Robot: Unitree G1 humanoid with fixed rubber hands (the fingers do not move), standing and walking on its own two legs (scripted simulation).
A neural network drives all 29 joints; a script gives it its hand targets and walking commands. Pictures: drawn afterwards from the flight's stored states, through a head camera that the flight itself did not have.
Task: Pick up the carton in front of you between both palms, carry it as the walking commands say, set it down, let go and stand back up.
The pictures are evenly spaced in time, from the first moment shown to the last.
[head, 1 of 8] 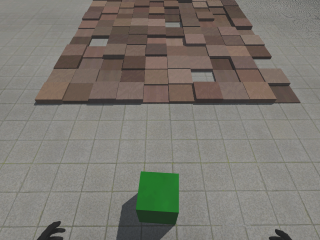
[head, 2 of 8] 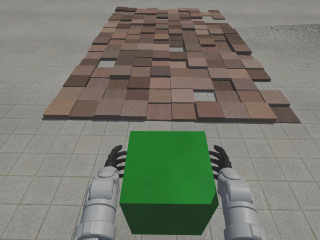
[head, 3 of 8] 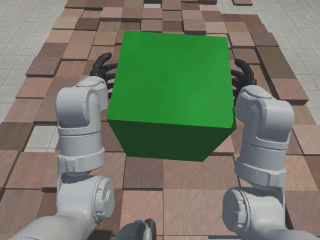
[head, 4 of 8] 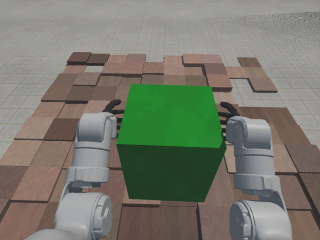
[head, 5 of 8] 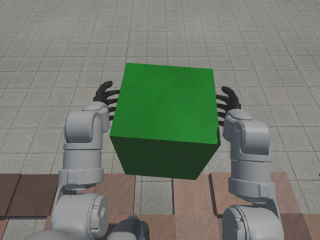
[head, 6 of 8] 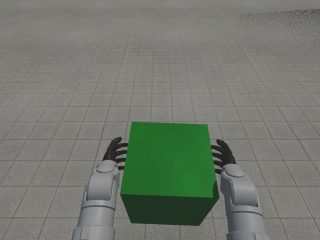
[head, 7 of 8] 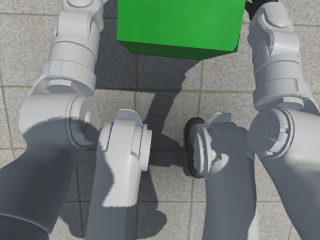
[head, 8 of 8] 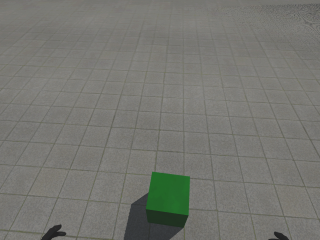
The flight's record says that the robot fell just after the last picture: no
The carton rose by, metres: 0.78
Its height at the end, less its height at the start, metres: +0.00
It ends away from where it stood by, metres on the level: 6.89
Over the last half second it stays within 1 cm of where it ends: yes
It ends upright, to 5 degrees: yes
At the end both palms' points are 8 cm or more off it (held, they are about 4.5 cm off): yes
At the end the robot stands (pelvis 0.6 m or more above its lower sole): yes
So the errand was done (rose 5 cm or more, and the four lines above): yes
